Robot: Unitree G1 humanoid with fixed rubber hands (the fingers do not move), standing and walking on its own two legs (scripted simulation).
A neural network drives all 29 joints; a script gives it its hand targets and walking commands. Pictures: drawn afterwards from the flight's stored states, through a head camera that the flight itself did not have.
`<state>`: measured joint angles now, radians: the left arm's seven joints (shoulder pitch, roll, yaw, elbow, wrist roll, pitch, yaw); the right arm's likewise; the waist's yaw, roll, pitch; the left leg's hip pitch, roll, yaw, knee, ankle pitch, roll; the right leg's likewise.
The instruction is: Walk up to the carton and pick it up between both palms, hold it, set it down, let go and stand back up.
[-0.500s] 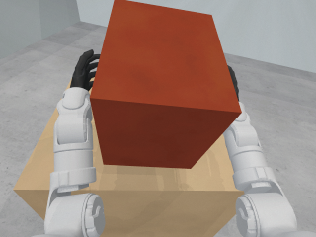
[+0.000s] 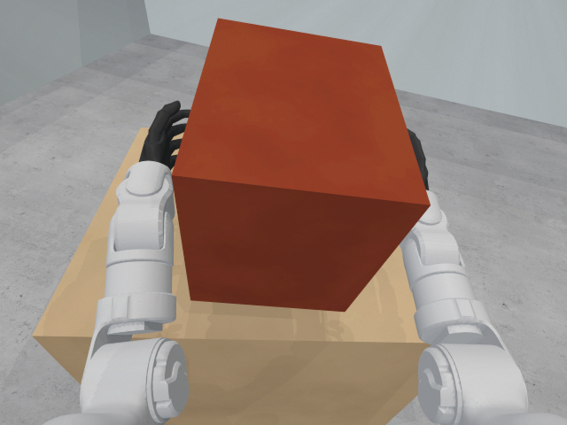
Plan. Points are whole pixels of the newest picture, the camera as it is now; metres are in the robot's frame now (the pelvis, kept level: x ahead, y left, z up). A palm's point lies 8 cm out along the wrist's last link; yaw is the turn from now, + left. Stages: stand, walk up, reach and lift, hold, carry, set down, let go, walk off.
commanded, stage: set down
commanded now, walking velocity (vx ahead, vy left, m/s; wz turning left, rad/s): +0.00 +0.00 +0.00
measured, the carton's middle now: (285, 174) +0.43 -0.04 +0.14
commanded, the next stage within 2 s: none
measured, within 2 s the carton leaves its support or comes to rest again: neither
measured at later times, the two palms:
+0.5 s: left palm (173, 171) +0.41 +0.12 +0.16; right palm (409, 195) +0.36 -0.21 +0.14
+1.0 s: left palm (187, 180) +0.43 +0.11 +0.13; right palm (411, 208) +0.37 -0.23 +0.12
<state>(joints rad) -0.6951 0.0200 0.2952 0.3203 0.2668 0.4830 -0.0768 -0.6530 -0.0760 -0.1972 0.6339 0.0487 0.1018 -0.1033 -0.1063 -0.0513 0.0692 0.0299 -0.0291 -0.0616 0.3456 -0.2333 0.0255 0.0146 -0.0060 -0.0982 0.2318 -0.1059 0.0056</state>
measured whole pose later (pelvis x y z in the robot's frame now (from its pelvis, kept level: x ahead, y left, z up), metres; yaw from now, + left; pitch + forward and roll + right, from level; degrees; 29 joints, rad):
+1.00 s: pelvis +0.01 +0.01 +0.00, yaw -2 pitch -3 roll -1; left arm -0.72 0.01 0.31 0.65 0.24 0.25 -0.05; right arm -0.62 -0.05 -0.32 0.73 -0.09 0.02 -0.06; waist -0.11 -0.02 0.03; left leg -0.04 -0.03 -0.03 0.33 -0.24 0.03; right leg -0.07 -0.01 -0.07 0.23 -0.10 0.01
